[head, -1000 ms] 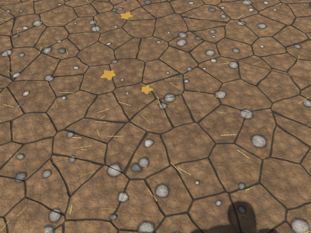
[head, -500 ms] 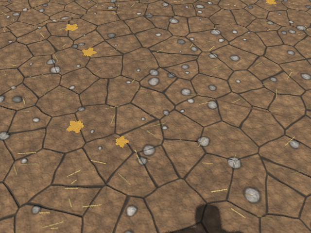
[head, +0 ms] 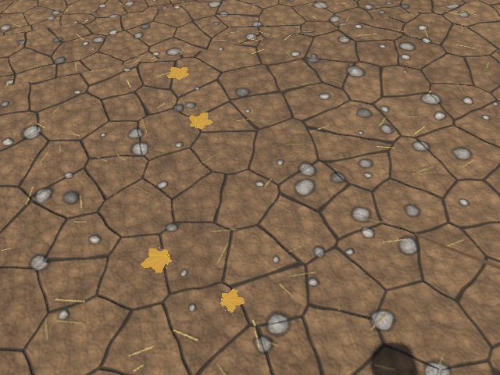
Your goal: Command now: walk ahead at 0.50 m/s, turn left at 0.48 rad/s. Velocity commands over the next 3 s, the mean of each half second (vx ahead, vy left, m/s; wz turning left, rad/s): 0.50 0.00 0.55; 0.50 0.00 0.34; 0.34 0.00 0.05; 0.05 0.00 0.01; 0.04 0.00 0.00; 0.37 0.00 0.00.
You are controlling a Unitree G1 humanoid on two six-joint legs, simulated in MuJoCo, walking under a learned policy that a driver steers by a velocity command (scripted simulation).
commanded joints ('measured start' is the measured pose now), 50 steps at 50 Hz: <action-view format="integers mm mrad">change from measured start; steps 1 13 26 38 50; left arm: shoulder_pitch -7 100 15 -251 63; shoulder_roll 108 222 164 132 122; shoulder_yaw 32 74 39 13 16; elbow -24 55 -42 -127 -29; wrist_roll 3 -27 3 -11 5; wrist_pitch -22 17 -15 -27 -11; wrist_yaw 1 24 14 -27 -18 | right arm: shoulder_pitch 14 -287 -85 87 -34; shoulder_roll -30 -28 -110 -128 -79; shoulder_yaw -16 -6 -43 -46 -19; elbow -82 -227 -233 -148 -210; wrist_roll -1 -13 -30 -15 -24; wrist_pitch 17 18 -16 -9 -26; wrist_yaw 1 58 20 -10 1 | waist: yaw -5 70 29 -73 24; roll -150 -91 -2 48 -129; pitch -11 65 -87 9 -41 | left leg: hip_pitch -160 -186 334 397 -172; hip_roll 93 49 130 122 37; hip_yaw -51 66 -318 -254 -62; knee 1 -493 -927 -860 -24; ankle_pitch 85 289 403 331 55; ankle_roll -15 31 282 190 6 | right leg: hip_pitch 108 323 -337 -271 196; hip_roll -283 -309 -127 -37 -228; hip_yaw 214 -76 158 132 431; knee -290 -242 656 76 -217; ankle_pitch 82 253 -129 225 30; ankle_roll -171 -114 42 33 -203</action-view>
